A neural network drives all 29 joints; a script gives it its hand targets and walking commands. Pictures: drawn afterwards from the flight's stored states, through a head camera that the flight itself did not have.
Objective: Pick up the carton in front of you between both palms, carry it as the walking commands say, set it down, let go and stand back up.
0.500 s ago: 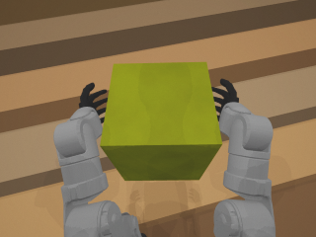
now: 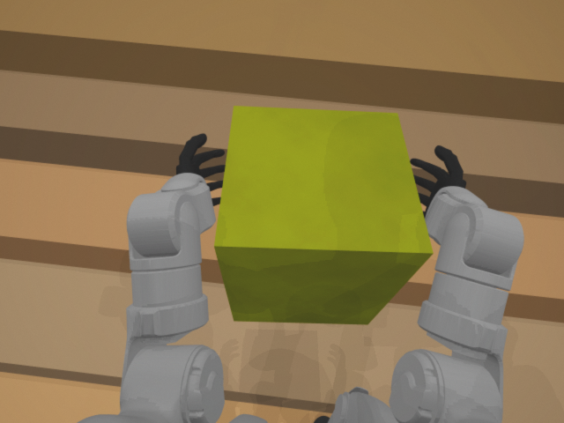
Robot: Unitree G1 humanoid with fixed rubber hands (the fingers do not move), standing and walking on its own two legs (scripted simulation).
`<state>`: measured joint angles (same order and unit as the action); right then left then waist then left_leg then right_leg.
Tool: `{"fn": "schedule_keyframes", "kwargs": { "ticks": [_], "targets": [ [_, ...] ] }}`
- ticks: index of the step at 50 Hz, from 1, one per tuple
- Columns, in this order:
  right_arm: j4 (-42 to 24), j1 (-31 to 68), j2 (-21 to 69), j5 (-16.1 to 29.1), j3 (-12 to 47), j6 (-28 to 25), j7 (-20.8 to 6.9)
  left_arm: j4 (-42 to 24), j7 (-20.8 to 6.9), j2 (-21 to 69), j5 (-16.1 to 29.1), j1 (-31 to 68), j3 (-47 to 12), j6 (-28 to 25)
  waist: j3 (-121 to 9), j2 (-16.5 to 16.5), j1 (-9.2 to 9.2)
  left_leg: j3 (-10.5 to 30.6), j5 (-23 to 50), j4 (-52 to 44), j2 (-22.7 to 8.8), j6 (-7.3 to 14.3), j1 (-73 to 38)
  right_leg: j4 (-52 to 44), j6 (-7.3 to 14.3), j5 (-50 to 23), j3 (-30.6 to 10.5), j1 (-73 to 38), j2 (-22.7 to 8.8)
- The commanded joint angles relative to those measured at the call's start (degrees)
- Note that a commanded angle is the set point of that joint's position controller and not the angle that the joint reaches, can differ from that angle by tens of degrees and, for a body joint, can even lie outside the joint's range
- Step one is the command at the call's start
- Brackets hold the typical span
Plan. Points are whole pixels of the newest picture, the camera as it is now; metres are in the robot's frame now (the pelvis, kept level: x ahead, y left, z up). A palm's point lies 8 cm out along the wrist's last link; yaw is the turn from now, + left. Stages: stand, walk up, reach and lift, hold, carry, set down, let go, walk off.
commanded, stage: carry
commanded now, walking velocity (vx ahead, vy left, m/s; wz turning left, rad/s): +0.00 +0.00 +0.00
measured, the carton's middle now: (307, 227) +0.36 +0.06 +0.07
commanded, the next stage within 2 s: none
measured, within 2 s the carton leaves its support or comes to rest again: neither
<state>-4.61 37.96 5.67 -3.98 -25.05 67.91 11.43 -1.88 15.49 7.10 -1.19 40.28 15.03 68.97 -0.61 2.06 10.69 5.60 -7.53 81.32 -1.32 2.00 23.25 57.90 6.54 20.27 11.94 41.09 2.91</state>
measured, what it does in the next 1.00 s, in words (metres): climbs: left foot, then right foot 0.15 m higher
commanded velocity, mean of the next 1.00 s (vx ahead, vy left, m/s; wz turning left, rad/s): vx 0.00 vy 0.00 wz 0.00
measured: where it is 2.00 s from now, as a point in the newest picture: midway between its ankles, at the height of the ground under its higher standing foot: (274, 338)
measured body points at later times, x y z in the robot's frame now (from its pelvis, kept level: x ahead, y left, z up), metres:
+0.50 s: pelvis +0.23 +0.05 +0.09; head +0.25 +0.07 +0.54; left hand +0.62 +0.18 +0.24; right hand +0.58 -0.13 +0.25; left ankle +0.08 +0.11 -0.65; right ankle +0.20 -0.05 -0.36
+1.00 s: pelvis +0.40 +0.08 +0.25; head +0.40 +0.07 +0.70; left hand +0.74 +0.24 +0.35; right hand +0.74 -0.07 +0.33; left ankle +0.38 +0.17 -0.48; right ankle +0.41 +0.02 -0.49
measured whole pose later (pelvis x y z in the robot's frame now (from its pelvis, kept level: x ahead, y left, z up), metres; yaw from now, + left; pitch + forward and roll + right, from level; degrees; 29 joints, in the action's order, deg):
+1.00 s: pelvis +0.40 +0.08 +0.25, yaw +1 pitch +4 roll +1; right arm -1.1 22.9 9.5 -7.6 -19.0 57.0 7.7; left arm 4.9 8.6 9.7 -4.7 29.1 16.8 56.9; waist -5.4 -0.4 1.9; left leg -4.3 -6.5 32.4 2.5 3.9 18.7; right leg 26.7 6.3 7.6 8.0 18.2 1.0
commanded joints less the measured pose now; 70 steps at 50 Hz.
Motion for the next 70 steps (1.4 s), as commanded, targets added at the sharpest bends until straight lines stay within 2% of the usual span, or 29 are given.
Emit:
{"fn": "schedule_keyframes", "kwargs": {
  "ticks": [1, 4, 9, 11, 14, 15, 17, 18, 19, 20, 23, 26, 27, 28, 30, 31, 32, 33, 34, 36, 38, 41, 43, 47, 50, 54, 56, 60, 70],
  "targets": [
    [-3.1, 31.8, 37.4, 4.1, 27.5, -0.8, -0.5, -10.0, -5.8, 51.7, 21.2, 44.7, -39.7, -3.1, -33.2, -3.7, -6.52, 4.3, -6.3, 28.7, 4.0, 3.2, 23.1, -26.8, 13.1, -26.3, -45.1, -43.1, -17.5],
    [-4.9, 33.7, 37.3, 4.3, 30.1, -2.4, -0.8, -10.1, -7.6, 52.8, 22.8, 43.1, -40.1, -4.0, -25.5, -2.2, -7.28, 2.8, -7.2, 23.2, 0.6, 4.6, 28.0, -29.1, 8.9, -14.3, -35.4, -38.5, -17.7],
    [-6.6, 29.0, 36.9, 7.5, 36.7, -1.2, -0.6, -8.4, -5.7, 45.3, 15.3, 32.6, -34.6, -2.4, -26.0, -6.3, -6.88, -8.3, -12.0, -0.3, -1.2, 4.9, 25.0, -32.7, 7.3, -51.1, -17.3, -43.1, -17.4],
    [-6.1, 30.9, 37.2, 9.2, 38.3, -0.3, -0.6, -6.3, -4.8, 42.5, 11.3, 28.7, -31.2, -1.3, -26.3, -8.8, -7.62, -6.3, -18.7, -6.1, -2.5, 4.0, 31.5, -31.5, 6.0, -58.6, -16.1, -54.6, -15.6],
    [-4.4, 31.9, 37.9, 10.9, 39.6, 1.0, -0.8, -2.6, -4.2, 39.0, 8.4, 24.6, -28.3, -0.2, -27.5, -13.0, -2.54, -9.0, -19.4, -24.1, 0.8, 1.4, 43.2, -21.6, 3.0, -80.3, -18.2, -77.6, -14.7],
    [-3.9, 32.1, 38.7, 11.3, 39.6, 1.1, -0.8, -2.6, -4.1, 38.7, 7.5, 24.0, -27.8, -0.1, -31.6, -14.0, -6.70, -4.9, -14.1, -42.9, 0.1, 2.2, 26.2, -17.1, 0.5, -85.5, -13.8, -69.8, -12.8],
    [-4.5, 32.0, 39.6, 10.9, 38.7, 0.5, -0.9, -4.8, -4.3, 40.8, 7.8, 26.2, -28.4, -0.2, -33.2, -9.2, -17.73, -10.8, 16.3, -81.5, 4.6, -1.4, -3.2, -1.3, -0.8, -85.5, -8.3, -58.3, -9.1],
    [-4.1, 29.6, 40.3, 10.9, 38.1, 0.4, -1.1, -5.3, -4.2, 40.1, 7.5, 27.4, -27.3, -0.2, -26.7, 0.1, -18.98, -8.5, 40.8, -91.3, -0.3, -1.0, -20.6, 9.6, -1.9, -31.9, -4.2, -37.0, -3.6],
    [-3.0, 28.5, 38.9, 11.3, 37.9, 0.5, -0.8, -3.2, -3.8, 38.9, 7.0, 27.9, -26.5, 0.0, -17.0, 12.6, -15.65, -1.9, 93.1, -72.7, -7.1, 0.4, -43.5, 27.2, -2.3, 12.4, -1.6, 0.4, 2.8],
    [-0.3, 28.3, 37.5, 12.1, 37.9, 0.8, -0.5, -0.1, -2.9, 36.6, 5.0, 25.1, -23.9, 0.1, -22.3, 19.9, -18.89, 4.3, 135.0, -48.3, -15.5, 7.5, -67.8, 52.7, -3.6, 32.1, -5.7, 30.2, 8.4],
    [-6.6, 37.9, 39.5, 16.9, 40.8, -0.6, -0.6, -2.0, -1.8, 35.0, 2.9, 24.3, -20.4, 0.0, -24.4, 0.1, -19.50, 11.2, 78.1, -49.4, -16.1, 11.1, -69.2, 69.9, -0.3, 27.7, -10.7, 50.9, 4.6],
    [-10.7, 41.2, 44.0, 21.9, 43.7, -2.0, -2.5, -5.2, -1.0, 34.0, 1.4, 27.5, -20.9, -1.9, -16.6, -1.0, -11.12, -2.5, 44.7, -64.9, -8.8, 6.9, -35.1, 39.6, -1.4, 17.1, -2.4, 25.3, -2.1],
    [-11.2, 42.7, 45.0, 22.4, 44.7, -2.5, -3.1, -6.2, -0.7, 36.7, 1.2, 29.7, -22.0, -2.8, -15.2, -0.4, -10.03, -5.7, 55.0, -70.6, -7.7, 7.3, -21.6, 25.2, -0.9, 16.2, 1.4, 9.3, -2.1],
    [-11.5, 42.3, 44.8, 22.9, 43.8, -2.8, -3.2, -6.2, -0.6, 37.3, 1.1, 30.4, -24.2, -3.5, -22.7, 4.5, -7.45, -10.4, 94.1, -65.6, -6.5, 7.0, -14.7, 22.5, -0.7, 4.9, 5.8, -10.1, 4.6],
    [-10.1, 36.8, 44.1, 18.2, 42.5, -3.7, -2.3, -11.5, -2.3, 40.8, 5.6, 31.7, -30.7, -3.7, -32.7, 13.7, -1.12, -10.3, 125.5, -44.2, -11.5, 2.3, -21.2, 5.8, -0.1, -5.0, 4.6, -24.8, 7.1],
    [-8.5, 33.0, 43.6, 14.9, 40.8, -3.9, -2.0, -12.0, -3.4, 42.4, 7.5, 31.6, -33.3, -4.4, -36.6, 8.2, 1.29, -11.9, 111.1, -26.0, -7.3, -1.7, -19.7, -12.3, 4.7, -17.7, -0.2, -35.2, 6.7],
    [-8.7, 30.4, 42.9, 11.0, 39.2, -4.4, -2.0, -11.6, -4.6, 44.4, 9.9, 29.5, -35.0, -5.3, -42.0, -15.5, -0.62, -7.5, 17.3, 11.1, 3.7, -6.7, -3.1, -22.8, 17.9, -64.8, -27.8, -51.0, -12.1],
    [-6.0, 22.5, 42.1, 8.1, 37.4, -3.9, -2.2, -7.3, -5.1, 46.1, 11.7, 23.4, -37.7, -6.1, -51.0, -18.2, -2.88, 3.6, -12.6, 36.2, 15.6, -7.1, 3.2, -29.6, 26.0, -81.6, -55.4, -50.2, -18.1],
    [-5.2, 20.2, 41.9, 6.4, 36.0, -4.5, -2.0, -9.0, -5.6, 48.4, 12.8, 24.8, -40.4, -6.5, -47.4, -6.7, -4.12, 9.3, -10.2, 41.8, 11.5, -4.2, 9.0, -28.7, 23.9, -61.5, -54.1, -49.5, -18.6],
    [-3.8, 19.0, 40.3, 3.4, 32.1, -6.3, -2.0, -8.9, -7.2, 53.3, 17.4, 31.0, -45.3, -7.8, -33.1, 4.9, -6.34, 7.5, -9.1, 35.6, 6.0, 0.1, 20.6, -27.9, 17.0, -35.1, -48.4, -40.5, -17.0],
    [0.1, 16.8, 40.6, 0.1, 30.3, -8.3, -2.1, -7.0, -8.9, 56.6, 20.4, 33.5, -47.7, -9.5, -26.9, 7.9, -8.34, 5.3, -8.1, 27.9, 3.3, 1.4, 20.3, -29.3, 12.2, -25.6, -38.8, -33.1, -14.5],
    [4.1, 13.0, 43.1, -0.6, 32.2, -11.1, -2.7, -3.5, -9.8, 57.9, 19.8, 31.7, -47.0, -11.7, -23.2, 6.8, -8.77, -3.2, -15.0, 1.3, 1.4, 1.3, 14.6, -33.4, 9.5, -41.1, -24.6, -30.0, -13.6],
    [4.1, 11.6, 45.7, 1.7, 36.0, -11.8, -3.0, 0.3, -9.9, 57.5, 16.7, 25.6, -43.8, -12.3, -26.0, -3.3, -8.44, -10.0, -11.9, -19.6, 2.4, 1.7, 5.0, -33.7, 5.4, -56.9, -14.4, -32.1, -11.6],
    [2.3, 18.4, 49.8, 4.4, 42.9, -12.0, -3.9, 7.9, -10.0, 54.3, 6.5, 13.1, -34.4, -11.4, -28.7, -10.7, -9.33, -10.4, 1.6, -43.3, 5.5, 2.7, 4.5, -27.8, 1.3, -77.2, -8.2, -49.5, -11.1],
    [1.1, 20.6, 49.9, 6.5, 44.9, -11.3, -3.9, 9.4, -8.9, 49.4, 1.5, 8.1, -29.0, -11.3, -30.5, -15.7, -9.84, -11.0, 9.6, -69.8, 4.0, 1.6, -3.8, -22.2, 0.4, -74.3, -9.7, -59.2, -10.8],
    [2.6, 23.9, 46.3, 9.4, 45.1, -9.5, -2.4, 9.7, -5.2, 40.4, -3.9, 5.9, -22.4, -10.6, -26.6, -1.8, -9.88, 1.5, 58.3, -55.4, -12.0, 6.1, -28.8, -28.0, -2.2, -13.3, -10.8, -26.9, -9.2],
    [5.0, 24.3, 45.1, 9.8, 43.2, -8.8, -1.5, 7.0, -4.4, 38.8, -2.4, 11.3, -22.3, -9.7, -25.3, 1.4, -10.32, 1.9, 54.7, -54.7, -11.7, 5.7, -22.7, -29.8, -1.8, -12.7, -11.0, -30.8, -8.9],
    [7.4, 22.9, 45.6, 8.3, 38.9, -7.7, -0.6, 2.7, -3.8, 40.8, 2.7, 21.7, -26.5, -8.9, -21.2, -0.5, -10.92, 1.1, 16.3, -57.4, -8.0, 4.1, -13.4, -30.3, 1.0, -18.2, -14.0, -33.0, -11.2],
    [5.7, 23.2, 46.1, 5.2, 37.5, -9.2, -0.3, 3.5, -5.4, 47.8, 7.6, 25.4, -31.2, -10.6, -22.5, -1.0, -11.13, 0.5, 17.5, -56.5, -7.8, 5.9, -18.9, -32.2, 0.4, -16.2, -14.6, -30.3, -11.1]
  ]
}}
